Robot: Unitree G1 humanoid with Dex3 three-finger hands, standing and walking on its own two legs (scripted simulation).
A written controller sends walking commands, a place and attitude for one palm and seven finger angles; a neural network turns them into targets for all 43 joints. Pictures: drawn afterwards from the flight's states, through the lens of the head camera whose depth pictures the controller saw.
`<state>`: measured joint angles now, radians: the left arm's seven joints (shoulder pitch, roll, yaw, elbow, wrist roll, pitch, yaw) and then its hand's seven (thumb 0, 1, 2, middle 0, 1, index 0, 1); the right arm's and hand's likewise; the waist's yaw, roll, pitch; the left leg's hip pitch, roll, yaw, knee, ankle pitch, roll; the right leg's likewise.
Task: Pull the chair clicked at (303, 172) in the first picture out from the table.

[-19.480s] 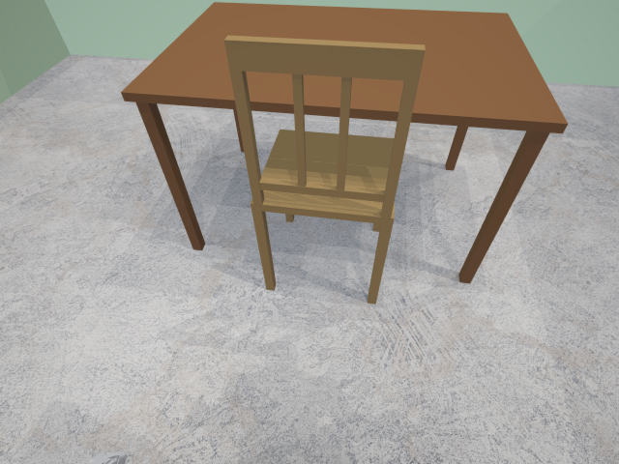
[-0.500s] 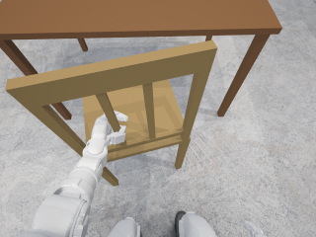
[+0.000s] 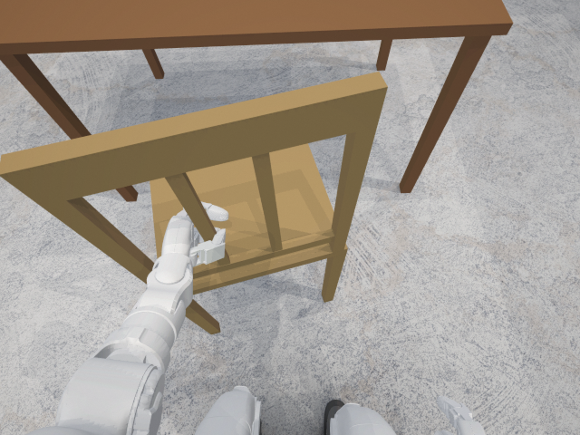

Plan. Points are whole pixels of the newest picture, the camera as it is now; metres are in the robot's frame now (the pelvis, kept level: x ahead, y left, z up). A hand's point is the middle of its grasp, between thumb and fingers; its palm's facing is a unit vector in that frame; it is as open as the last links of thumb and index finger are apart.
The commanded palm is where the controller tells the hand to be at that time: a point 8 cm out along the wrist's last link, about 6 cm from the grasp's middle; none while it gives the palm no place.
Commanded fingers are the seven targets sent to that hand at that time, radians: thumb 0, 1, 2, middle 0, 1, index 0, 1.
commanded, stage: step backward, pulling the chair out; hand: left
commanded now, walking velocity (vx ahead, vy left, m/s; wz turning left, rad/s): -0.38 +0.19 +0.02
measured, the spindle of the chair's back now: (204, 226) +0.41 +0.15 -0.05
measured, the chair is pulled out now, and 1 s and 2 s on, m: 0.33 0.55 0.65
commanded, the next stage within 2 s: stop walking, hand still on the chair in 0.80 s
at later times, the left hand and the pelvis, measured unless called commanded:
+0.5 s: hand (208, 301) +0.29 +0.13 -0.06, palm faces -0.03 -0.97 -0.24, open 5.5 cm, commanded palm +0.29 +0.18 -0.06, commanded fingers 0.00 0.90 0.90 -0.50 -1.45 -0.50 -1.45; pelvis -0.09 +0.01 -0.01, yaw -3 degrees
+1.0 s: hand (209, 400) +0.16 +0.11 -0.05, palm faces -0.10 -0.98 -0.19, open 5.3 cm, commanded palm +0.15 +0.16 -0.05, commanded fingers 0.00 0.90 0.90 -0.50 -1.45 -0.50 -1.45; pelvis -0.22 +0.03 +0.00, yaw +0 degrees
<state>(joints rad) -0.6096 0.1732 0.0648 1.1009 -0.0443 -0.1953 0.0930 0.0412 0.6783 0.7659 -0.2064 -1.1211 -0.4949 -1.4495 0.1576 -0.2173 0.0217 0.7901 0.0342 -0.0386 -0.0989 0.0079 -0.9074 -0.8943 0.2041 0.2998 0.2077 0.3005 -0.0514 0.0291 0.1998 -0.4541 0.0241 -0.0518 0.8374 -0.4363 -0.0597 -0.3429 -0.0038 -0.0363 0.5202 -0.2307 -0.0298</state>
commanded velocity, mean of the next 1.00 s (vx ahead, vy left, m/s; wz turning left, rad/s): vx -0.26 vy -0.03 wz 0.02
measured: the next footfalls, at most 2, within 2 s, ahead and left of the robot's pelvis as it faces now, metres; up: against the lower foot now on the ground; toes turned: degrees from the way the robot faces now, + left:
left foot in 0.18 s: -0.03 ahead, +0.18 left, +0.00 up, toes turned +3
right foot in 0.48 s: -0.07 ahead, -0.10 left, +0.00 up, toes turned -4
